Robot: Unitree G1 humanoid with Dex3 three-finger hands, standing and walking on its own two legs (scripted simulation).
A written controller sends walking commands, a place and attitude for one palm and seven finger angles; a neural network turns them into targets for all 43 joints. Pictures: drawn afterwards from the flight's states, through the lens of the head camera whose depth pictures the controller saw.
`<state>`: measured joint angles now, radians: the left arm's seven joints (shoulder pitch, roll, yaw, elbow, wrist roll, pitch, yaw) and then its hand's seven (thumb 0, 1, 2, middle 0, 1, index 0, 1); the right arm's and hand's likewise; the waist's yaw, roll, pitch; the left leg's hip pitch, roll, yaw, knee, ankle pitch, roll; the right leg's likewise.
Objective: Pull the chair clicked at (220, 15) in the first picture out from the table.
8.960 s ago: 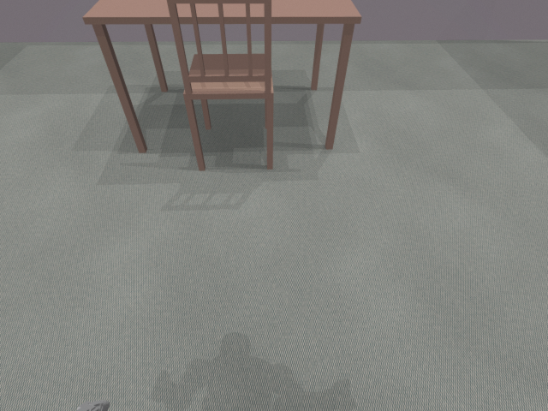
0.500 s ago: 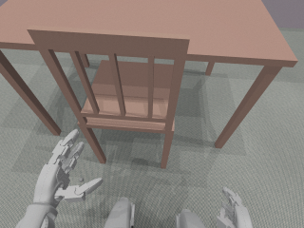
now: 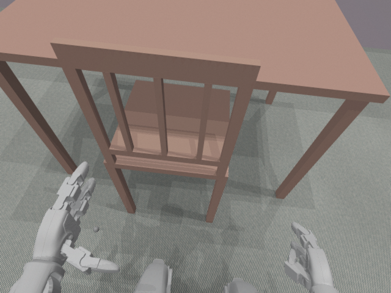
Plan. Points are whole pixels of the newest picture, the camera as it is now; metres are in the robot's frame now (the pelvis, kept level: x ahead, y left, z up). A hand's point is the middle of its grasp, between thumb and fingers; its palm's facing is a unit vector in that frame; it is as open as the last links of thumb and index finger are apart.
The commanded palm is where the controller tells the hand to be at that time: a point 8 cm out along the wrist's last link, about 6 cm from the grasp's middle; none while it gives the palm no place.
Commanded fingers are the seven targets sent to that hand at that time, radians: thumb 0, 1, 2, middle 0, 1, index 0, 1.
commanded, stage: raise the hand toward the chair's back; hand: left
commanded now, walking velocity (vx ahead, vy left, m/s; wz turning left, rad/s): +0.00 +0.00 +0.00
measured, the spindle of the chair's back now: (162, 121) +0.51 +0.12 +0.01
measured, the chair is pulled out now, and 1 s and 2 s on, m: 0.00 0.00 0.00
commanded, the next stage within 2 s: aim the fingers beside a spindle in 0.80 s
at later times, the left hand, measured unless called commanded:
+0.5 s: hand (90, 215) +0.24 +0.20 +0.06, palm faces -0.03 -1.00 -0.05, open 16.9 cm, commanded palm +0.22 +0.26 +0.06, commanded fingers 0.00 -0.50 0.30 -0.06 -0.08 -0.06 -0.08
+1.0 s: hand (93, 217) +0.24 +0.20 +0.05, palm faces -0.02 -1.00 -0.05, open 16.9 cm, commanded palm +0.23 +0.26 +0.05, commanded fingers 0.00 -0.50 0.30 -0.06 -0.08 -0.06 -0.08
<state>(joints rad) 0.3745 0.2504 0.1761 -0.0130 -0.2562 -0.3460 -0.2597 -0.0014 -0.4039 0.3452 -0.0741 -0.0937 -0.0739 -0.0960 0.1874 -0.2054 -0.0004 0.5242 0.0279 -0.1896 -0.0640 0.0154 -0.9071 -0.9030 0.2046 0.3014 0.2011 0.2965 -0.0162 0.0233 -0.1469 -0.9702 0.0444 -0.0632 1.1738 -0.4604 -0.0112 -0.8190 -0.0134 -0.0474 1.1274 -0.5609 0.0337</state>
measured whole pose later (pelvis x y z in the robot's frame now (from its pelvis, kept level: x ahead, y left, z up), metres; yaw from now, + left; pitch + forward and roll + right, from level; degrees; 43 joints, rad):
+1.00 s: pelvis +0.00 -0.01 +0.01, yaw +0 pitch +14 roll -3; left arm 0.30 0.27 0.24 0.09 -0.29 -0.36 -0.32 -0.01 -0.50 0.30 -0.07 -0.08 -0.07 -0.08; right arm 0.22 -0.23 0.00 0.56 0.03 -0.20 -0.07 0.02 -0.91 -0.90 0.21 0.30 0.20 0.30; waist -0.03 0.04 -0.15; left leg -0.94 0.05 -0.06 1.14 -0.45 -0.02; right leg -0.80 -0.01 -0.05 1.10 -0.55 0.02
